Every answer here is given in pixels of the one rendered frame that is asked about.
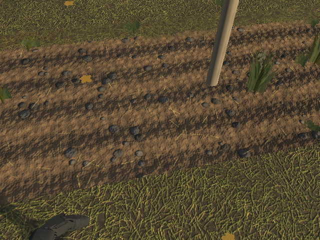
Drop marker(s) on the robot left hand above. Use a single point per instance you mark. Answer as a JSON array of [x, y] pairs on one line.
[[58, 225]]

